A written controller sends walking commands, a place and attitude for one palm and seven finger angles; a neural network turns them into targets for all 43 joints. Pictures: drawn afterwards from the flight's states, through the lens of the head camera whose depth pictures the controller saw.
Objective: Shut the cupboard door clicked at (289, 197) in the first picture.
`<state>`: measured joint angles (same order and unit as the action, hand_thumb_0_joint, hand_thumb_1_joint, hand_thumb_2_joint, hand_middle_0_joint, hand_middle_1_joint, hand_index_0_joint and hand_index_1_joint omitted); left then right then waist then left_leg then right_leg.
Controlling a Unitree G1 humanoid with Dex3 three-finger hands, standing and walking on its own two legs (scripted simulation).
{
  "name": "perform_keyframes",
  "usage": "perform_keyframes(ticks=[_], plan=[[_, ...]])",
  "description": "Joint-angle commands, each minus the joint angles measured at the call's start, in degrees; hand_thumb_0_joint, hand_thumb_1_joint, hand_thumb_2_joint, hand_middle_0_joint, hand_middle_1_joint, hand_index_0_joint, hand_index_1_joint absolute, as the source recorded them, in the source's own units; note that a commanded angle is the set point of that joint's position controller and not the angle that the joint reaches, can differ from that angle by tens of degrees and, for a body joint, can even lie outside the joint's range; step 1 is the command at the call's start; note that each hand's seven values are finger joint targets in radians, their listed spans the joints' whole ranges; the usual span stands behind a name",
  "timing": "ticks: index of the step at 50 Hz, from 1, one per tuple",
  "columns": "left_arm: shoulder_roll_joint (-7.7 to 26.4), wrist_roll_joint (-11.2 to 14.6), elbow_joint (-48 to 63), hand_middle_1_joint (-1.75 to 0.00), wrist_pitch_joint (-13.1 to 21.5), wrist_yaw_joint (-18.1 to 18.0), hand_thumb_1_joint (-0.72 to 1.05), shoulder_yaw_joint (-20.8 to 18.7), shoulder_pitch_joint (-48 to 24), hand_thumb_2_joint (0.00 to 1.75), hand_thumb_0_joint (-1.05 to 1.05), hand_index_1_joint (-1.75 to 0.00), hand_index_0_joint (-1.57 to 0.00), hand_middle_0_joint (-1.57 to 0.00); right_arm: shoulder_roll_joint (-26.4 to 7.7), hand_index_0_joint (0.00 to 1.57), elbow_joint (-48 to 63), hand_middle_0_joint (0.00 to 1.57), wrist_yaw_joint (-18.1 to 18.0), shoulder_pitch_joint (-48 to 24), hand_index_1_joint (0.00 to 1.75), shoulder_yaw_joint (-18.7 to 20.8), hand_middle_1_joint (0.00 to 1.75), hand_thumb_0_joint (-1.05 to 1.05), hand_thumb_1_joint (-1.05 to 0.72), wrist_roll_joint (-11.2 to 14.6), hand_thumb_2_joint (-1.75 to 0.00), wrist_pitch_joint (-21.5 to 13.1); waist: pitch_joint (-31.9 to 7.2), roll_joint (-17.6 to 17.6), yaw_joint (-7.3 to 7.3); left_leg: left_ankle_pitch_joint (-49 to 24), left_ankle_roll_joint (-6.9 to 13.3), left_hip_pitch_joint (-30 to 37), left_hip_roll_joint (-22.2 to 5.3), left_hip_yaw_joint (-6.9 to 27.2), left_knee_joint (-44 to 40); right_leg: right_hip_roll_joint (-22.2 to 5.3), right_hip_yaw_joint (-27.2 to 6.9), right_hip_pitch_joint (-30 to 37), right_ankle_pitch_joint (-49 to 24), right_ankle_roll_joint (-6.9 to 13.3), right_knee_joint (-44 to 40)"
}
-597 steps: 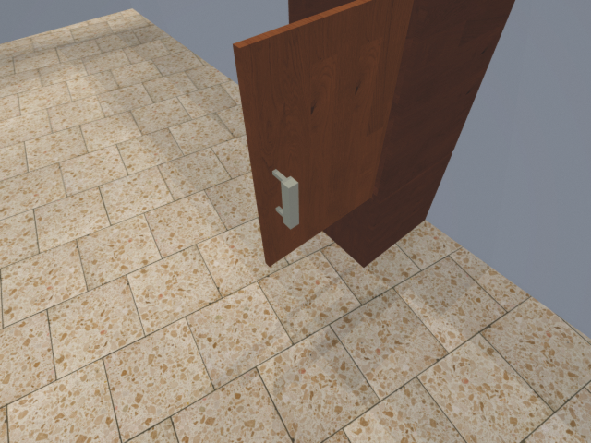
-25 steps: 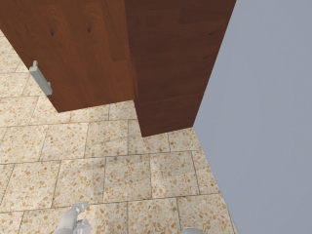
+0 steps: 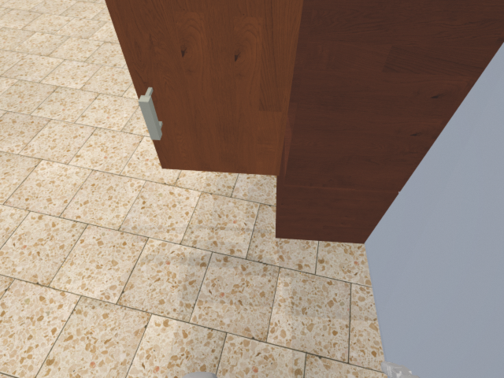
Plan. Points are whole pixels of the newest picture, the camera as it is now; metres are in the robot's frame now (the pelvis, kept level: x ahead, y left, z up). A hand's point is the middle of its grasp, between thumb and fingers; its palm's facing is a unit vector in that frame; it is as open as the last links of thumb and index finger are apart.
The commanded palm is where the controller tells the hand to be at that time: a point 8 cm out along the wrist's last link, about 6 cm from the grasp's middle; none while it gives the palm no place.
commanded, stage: take the last steps up to it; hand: left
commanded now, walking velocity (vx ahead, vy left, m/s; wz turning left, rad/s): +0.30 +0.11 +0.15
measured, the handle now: (153, 113) +0.72 +0.35 -0.08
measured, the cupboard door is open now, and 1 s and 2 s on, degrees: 90 90 90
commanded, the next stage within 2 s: come to a stop and stand still in 0.60 s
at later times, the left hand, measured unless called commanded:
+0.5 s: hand (169, 319) +0.22 +0.19 -0.16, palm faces -0.02 -0.98 -0.21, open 7.4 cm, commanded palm none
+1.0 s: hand (146, 330) +0.21 +0.23 -0.19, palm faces +0.13 -0.97 -0.20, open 7.4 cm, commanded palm none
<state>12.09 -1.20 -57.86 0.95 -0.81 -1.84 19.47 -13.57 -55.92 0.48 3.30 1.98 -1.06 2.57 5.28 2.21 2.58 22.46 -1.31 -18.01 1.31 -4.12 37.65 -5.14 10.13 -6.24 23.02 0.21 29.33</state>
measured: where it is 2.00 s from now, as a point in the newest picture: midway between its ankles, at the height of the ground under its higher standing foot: outside the picture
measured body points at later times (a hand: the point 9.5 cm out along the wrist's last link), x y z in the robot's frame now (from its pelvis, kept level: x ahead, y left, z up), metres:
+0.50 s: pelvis +0.12 +0.00 -0.01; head +0.15 -0.01 +0.44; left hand +0.23 +0.24 -0.14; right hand +0.04 -0.22 -0.17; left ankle +0.01 +0.10 -0.73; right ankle +0.18 -0.09 -0.74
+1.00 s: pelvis +0.22 +0.05 -0.01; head +0.25 +0.07 +0.44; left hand +0.20 +0.29 -0.17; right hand +0.34 -0.17 -0.15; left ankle +0.28 +0.16 -0.73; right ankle +0.18 -0.07 -0.71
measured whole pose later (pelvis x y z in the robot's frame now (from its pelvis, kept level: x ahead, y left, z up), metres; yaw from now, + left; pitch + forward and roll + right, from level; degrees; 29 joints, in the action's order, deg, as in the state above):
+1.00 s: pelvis +0.22 +0.05 -0.01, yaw +3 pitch -1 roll +0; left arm 11.2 -0.5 -61.1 -2.3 -2.2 -2.0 15.4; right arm -8.3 -57.7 -2.1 6.2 0.9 -1.4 0.2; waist 4.5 2.9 2.3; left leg 11.0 1.7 -19.7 -1.3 -5.6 31.4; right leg -3.2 3.5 -16.2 32.2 -1.0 47.7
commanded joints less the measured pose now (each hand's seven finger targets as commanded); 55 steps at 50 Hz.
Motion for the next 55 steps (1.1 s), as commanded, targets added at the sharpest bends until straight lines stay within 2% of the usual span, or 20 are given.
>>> perform_keyframes(ticks=[1, 2, 3, 6, 8, 18, 22, 23, 24, 25, 28, 31, 39, 41, 42, 44, 46, 48, 52, 55], plan=[[7.2, 0.9, 4.2, -0.30, 1.0, 0.9, 0.90, -2.0, -3.0, 0.90, 0.00, -0.30, -0.20, -0.20, -10.6, 0.20, -0.1, 0.20, -0.6, 15.6, 0.30, 2.5, 0.30, 0.00, -0.90, -0.8, -0.90, -3.4, -10.9, -8.9, -8.97, -10.3, 8.8, 27.0, -12.3, 15.6, -16.4, -2.6, -1.8, -19.0, -13.6, -0.2, 20.7], [4.5, 0.7, 6.9, -0.30, 1.0, 0.9, 0.90, -1.0, -6.9, 0.90, 0.00, -0.30, -0.20, -0.20, -14.3, 0.20, -0.7, 0.20, -1.1, 20.0, 0.30, 3.2, 0.30, 0.00, -0.90, -0.7, -0.90, -3.1, -9.8, -17.7, -9.87, -19.3, 16.4, 27.4, -23.0, 30.0, -21.0, 2.3, -2.6, -29.6, 12.4, -1.5, 34.3], [6.3, 0.4, 7.5, -0.30, 0.5, 0.5, 0.90, -1.4, -9.9, 0.90, 0.00, -0.30, -0.20, -0.20, -12.9, 0.20, -0.6, 0.20, -1.4, 19.2, 0.30, 2.8, 0.30, 0.00, -0.90, -0.4, -0.90, -2.7, -6.0, -10.3, -9.23, -15.8, 18.7, 22.7, -24.1, 28.5, -21.7, -0.2, -8.4, -31.7, 12.4, -0.4, 39.4], [5.4, -0.5, 4.3, -0.30, -0.3, 1.3, 0.90, -1.5, -6.5, 0.90, 0.00, -0.30, -0.20, -0.20, -7.3, 0.20, 2.2, 0.20, -1.9, 10.2, 0.30, 1.1, 0.30, 0.00, -0.90, -0.3, -0.90, -3.9, 0.9, -8.9, -3.68, -4.1, 14.3, 9.7, -16.9, 20.5, -26.7, -2.4, -10.1, -29.2, 1.7, -0.8, 39.5], [4.8, -0.6, 3.0, -0.30, -0.6, 1.7, 0.90, -1.4, -3.8, 0.90, 0.00, -0.30, -0.20, -0.20, -6.4, 0.20, 1.6, 0.20, -1.7, 10.8, 0.30, 0.7, 0.30, 0.00, -0.90, -0.1, -0.90, -4.8, 0.4, -8.3, -2.08, -8.8, 12.9, 8.9, -13.7, 15.9, -27.4, -1.7, -8.9, -27.2, -2.9, -0.8, 37.3], [2.0, -0.1, 6.6, -0.30, 0.6, 1.8, 0.90, -0.4, -14.1, 0.90, 0.00, -0.30, -0.20, -0.20, -4.4, 0.20, -4.0, 0.20, -1.8, 20.9, 0.30, 0.6, 0.30, 0.00, -0.90, -0.3, -0.90, -5.9, 0.8, -7.0, -4.49, -26.5, 13.6, 14.2, -13.5, 10.8, -24.4, 0.5, -5.0, -22.0, -5.6, -0.4, 12.0], [3.0, -0.1, 4.0, -0.30, 1.0, 1.7, 0.90, -1.3, -6.3, 0.90, 0.00, -0.30, -0.20, -0.20, -3.9, 0.20, -5.4, 0.20, -2.0, 20.7, 0.30, 0.4, 0.30, 0.00, -0.90, 0.0, -0.90, -5.6, -2.0, -5.5, -0.24, -25.6, 9.6, 8.1, -9.9, 6.8, -14.1, 3.3, -3.5, -3.7, -12.2, 0.8, 1.3], [6.2, -0.2, 2.1, -0.30, 1.6, 1.3, 0.90, -2.2, 0.4, 0.90, 0.00, -0.30, -0.20, -0.20, -2.9, 0.20, -5.3, 0.20, -1.8, 20.5, 0.30, 0.3, 0.30, 0.00, -0.90, 0.5, -0.90, -5.7, -5.2, 0.5, 2.72, -20.9, 7.5, 0.9, -6.6, 5.2, -4.3, 0.0, -9.4, 9.0, -13.6, 2.4, -1.9], [11.3, -0.4, -0.1, -0.30, 2.1, 0.9, 0.90, -3.7, 8.0, 0.90, 0.00, -0.30, -0.20, -0.20, -1.3, 0.20, -4.2, 0.20, -1.5, 21.8, 0.30, 0.3, 0.30, 0.00, -0.90, 1.0, -0.90, -6.0, -10.0, 11.6, 4.69, -4.1, 3.9, -11.8, 0.1, -0.4, 9.9, -15.0, -28.1, 21.3, -15.8, 8.1, -6.5], [13.1, 0.3, -0.7, -0.30, 1.9, 0.5, 0.90, -3.9, 10.8, 0.90, 0.00, -0.30, -0.20, -0.20, -2.4, 0.20, -3.2, 0.20, -1.5, 20.4, 0.30, 0.7, 0.30, 0.00, -0.90, 0.7, -0.90, -5.5, -11.5, 11.5, 5.01, 14.0, 2.8, -14.5, 0.9, 1.3, 24.8, -24.3, -37.9, 18.8, -16.7, 13.9, -13.7], [5.8, 0.6, 2.5, -0.30, 1.7, -0.3, 0.90, -2.6, -2.0, 0.90, 0.00, -0.30, -0.20, -0.20, -0.6, 0.20, -3.8, 0.20, -1.0, 16.0, 0.30, 1.4, 0.30, 0.00, -0.90, 0.1, -0.90, -4.0, -1.1, 3.3, 0.00, 1.2, 2.3, -14.5, -5.9, 6.7, 28.9, -17.8, -24.6, -1.0, -6.8, 10.9, -18.2], [2.6, 0.3, 2.1, -0.30, 3.0, -0.2, 0.90, -1.7, -3.2, 0.90, 0.00, -0.30, -0.20, -0.20, 2.8, 0.20, -5.3, 0.20, -0.3, 19.3, 0.30, 0.7, 0.30, 0.00, -0.90, -0.3, -0.90, -2.9, -1.6, 5.2, -2.82, -4.9, 0.6, -9.8, -6.2, 3.9, 22.0, -12.6, -12.8, -5.8, -19.7, 8.2, -19.1], [5.6, 0.0, 0.1, -0.30, 2.1, -0.7, 0.90, -2.3, -3.5, 0.90, 0.00, -0.30, -0.20, -0.20, 3.4, 0.20, -3.2, 0.20, -0.5, 14.0, 0.30, 0.3, 0.30, 0.00, -0.90, 0.2, -0.90, -2.9, -4.5, 6.4, -1.85, -9.1, -1.9, -2.2, -2.8, -0.4, -1.3, -10.4, -7.0, -1.9, -42.8, 7.5, -8.9], [6.0, 0.3, -0.6, -0.30, 1.1, -1.1, 0.90, -2.0, -3.8, 0.90, 0.00, -0.30, -0.20, -0.20, 2.1, 0.20, -3.7, 0.20, -0.8, 14.9, 0.30, 0.4, 0.30, 0.00, -0.90, 0.3, -0.90, -3.1, -5.8, 6.2, -3.14, -18.8, -1.6, 5.7, -2.2, -0.5, -10.8, -8.2, -6.2, -4.2, -38.0, 4.7, -3.7], [5.1, 0.4, -0.7, -0.30, 0.7, -1.3, 0.90, -1.5, -2.6, 0.90, 0.00, -0.30, -0.20, -0.20, -0.7, 0.20, -3.8, 0.20, -1.0, 16.2, 0.30, 0.8, 0.30, 0.00, -0.90, 0.2, -0.90, -3.6, -8.0, 1.9, -3.24, -31.5, -0.4, 11.0, -5.8, 2.0, -12.7, -5.6, -5.2, -6.0, -30.1, 2.4, 0.2], [1.5, 1.2, -0.6, -0.30, -0.6, -1.9, 0.90, -0.5, 0.8, 0.90, 0.00, -0.30, -0.20, -0.20, -6.4, 0.20, -3.1, 0.20, -2.1, 16.7, 0.30, 1.7, 0.30, 0.00, -0.90, 0.4, -0.90, -3.7, -10.7, -12.0, -2.88, -57.3, 8.6, 13.2, -20.6, 14.5, -13.7, 0.5, -4.1, -9.9, 5.1, -1.8, 8.1], [0.8, 0.8, -0.2, -0.30, -2.0, -2.0, 0.90, -0.3, 0.9, 0.90, 0.00, -0.30, -0.20, -0.20, -7.0, 0.20, -2.3, 0.20, -2.9, 13.3, 0.30, 1.9, 0.30, 0.00, -0.90, -0.2, -0.90, -2.7, -5.1, -9.9, -2.69, -46.1, 11.2, 5.6, -21.3, 13.4, -17.8, 1.9, -6.3, -10.8, 12.9, -1.2, 17.7], [2.9, 0.4, -0.9, -0.30, -3.2, -1.7, 0.90, -1.0, 0.1, 0.90, 0.00, -0.30, -0.20, -0.20, -6.3, 0.20, -1.6, 0.20, -3.8, 10.8, 0.30, 1.6, 0.30, 0.00, -0.90, -0.2, -0.90, -2.2, -4.4, -18.0, -3.00, -47.3, 12.2, 4.8, -21.5, 13.9, -17.9, 1.5, -9.3, -13.5, 11.7, -1.1, 26.0], [3.5, 0.4, 0.7, -0.30, -4.1, -1.0, 0.90, -2.2, -0.3, 0.90, 0.00, -0.30, -0.20, -0.20, -8.0, 0.20, 0.4, 0.20, -4.0, 8.2, 0.30, 2.7, 0.30, 0.00, -0.90, -0.3, -0.90, -1.5, -10.1, -8.2, -3.12, -36.7, 13.3, 8.6, -22.0, 13.1, -17.0, 3.0, -10.7, -17.4, 8.6, -1.5, 31.1], [2.7, 0.2, 2.2, -0.30, -4.2, -0.5, 0.90, -2.3, -0.6, 0.90, 0.00, -0.30, -0.20, -0.20, -8.3, 0.20, 0.9, 0.20, -3.7, 6.6, 0.30, 3.0, 0.30, 0.00, -0.90, -0.4, -0.90, -1.5, -10.6, -9.3, -3.04, -25.7, 12.3, 7.2, -21.9, 12.5, -18.7, 2.6, -10.1, -16.2, 7.4, -1.3, 26.1]])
